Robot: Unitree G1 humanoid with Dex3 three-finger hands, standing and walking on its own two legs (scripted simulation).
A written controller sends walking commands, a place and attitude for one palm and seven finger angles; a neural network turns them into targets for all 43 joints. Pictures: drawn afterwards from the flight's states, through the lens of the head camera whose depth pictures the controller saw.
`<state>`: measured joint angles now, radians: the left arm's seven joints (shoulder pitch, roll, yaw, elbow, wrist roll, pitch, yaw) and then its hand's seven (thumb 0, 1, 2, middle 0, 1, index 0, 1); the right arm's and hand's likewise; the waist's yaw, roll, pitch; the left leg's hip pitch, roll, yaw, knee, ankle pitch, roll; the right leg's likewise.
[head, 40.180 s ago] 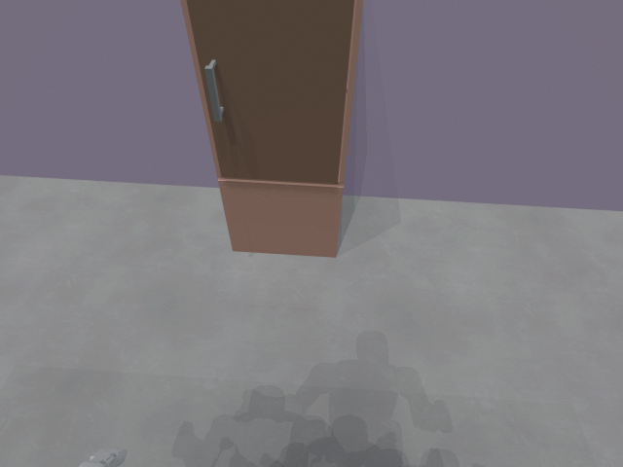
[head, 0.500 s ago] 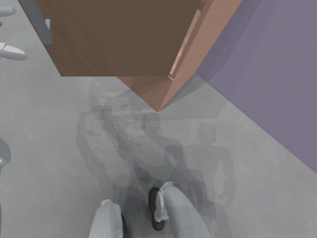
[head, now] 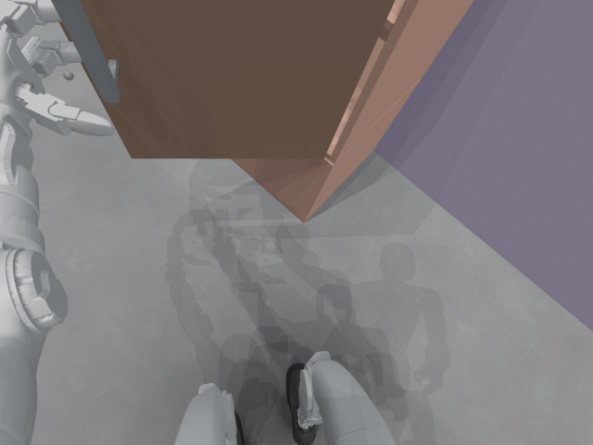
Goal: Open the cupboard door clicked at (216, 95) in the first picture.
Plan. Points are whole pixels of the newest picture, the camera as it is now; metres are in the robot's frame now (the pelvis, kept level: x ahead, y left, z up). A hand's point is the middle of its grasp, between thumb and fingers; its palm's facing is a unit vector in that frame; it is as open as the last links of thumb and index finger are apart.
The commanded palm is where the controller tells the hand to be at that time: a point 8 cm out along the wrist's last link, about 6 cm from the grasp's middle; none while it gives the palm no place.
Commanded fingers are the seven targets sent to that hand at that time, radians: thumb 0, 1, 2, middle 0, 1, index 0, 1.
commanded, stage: slide the fingers in behind the handle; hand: left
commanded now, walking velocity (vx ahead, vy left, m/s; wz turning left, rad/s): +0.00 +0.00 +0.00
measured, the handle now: (93, 40) +0.60 +0.18 +0.06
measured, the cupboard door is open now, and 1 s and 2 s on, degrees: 46 46 47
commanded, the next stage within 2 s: close the thumb around the handle in 1.02 s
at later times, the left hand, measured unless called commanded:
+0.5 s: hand (114, 76) +0.56 +0.16 +0.06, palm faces -0.03 -1.00 -0.01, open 14.0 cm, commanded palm +0.54 +0.19 +0.06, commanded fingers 0.00 -0.50 0.30 -0.30 -1.20 -0.30 -1.20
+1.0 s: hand (116, 74) +0.55 +0.16 +0.06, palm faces -0.03 -1.00 -0.04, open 14.0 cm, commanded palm +0.54 +0.19 +0.06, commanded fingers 0.00 -0.50 0.30 -0.30 -1.20 -0.30 -1.20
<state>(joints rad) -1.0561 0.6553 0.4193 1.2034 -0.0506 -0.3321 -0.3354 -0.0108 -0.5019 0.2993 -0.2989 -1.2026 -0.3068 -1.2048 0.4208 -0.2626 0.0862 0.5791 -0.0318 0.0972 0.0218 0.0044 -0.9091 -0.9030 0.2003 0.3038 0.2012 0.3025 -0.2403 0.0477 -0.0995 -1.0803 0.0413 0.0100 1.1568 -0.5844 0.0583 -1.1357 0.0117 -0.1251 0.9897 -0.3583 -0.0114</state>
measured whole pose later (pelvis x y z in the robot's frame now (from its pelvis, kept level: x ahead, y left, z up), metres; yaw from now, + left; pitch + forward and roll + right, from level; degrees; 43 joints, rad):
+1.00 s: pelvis +0.00 -0.01 +0.00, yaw +1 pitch +28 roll -4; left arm -1.07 0.56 0.38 1.24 -0.02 -0.40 -0.22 -0.01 -0.50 0.30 -0.30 -1.20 -0.29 -1.20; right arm 0.41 -0.27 0.06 0.59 -0.04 0.07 0.03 0.00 -0.91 -0.90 0.20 0.30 0.20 0.30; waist -0.24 0.05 -0.11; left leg -1.06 0.04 0.02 1.15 -0.58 0.04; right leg -1.14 0.01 -0.12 1.01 -0.37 -0.03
